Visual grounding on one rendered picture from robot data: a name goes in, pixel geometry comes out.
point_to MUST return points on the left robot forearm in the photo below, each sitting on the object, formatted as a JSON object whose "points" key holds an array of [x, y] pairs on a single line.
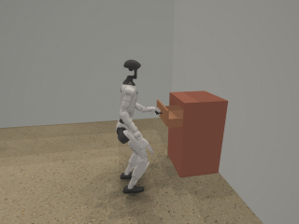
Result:
{"points": [[141, 108]]}

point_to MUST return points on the robot torso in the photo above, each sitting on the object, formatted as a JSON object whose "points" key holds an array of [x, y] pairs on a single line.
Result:
{"points": [[130, 109]]}

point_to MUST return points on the right robot forearm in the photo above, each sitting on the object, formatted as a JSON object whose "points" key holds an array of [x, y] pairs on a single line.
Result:
{"points": [[129, 123]]}

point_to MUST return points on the robot left shin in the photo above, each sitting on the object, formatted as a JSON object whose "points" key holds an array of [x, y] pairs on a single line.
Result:
{"points": [[132, 162]]}

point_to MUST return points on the cabinet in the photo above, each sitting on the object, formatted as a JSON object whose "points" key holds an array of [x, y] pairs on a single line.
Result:
{"points": [[195, 148]]}

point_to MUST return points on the robot right hand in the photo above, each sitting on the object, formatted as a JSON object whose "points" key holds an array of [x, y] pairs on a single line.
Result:
{"points": [[144, 144]]}

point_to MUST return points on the drawer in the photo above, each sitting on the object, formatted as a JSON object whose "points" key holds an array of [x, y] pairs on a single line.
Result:
{"points": [[172, 115]]}

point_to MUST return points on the robot left hand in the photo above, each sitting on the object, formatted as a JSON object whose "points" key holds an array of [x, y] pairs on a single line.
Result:
{"points": [[152, 109]]}

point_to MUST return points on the right robot upper arm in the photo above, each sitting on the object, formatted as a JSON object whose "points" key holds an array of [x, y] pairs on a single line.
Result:
{"points": [[128, 94]]}

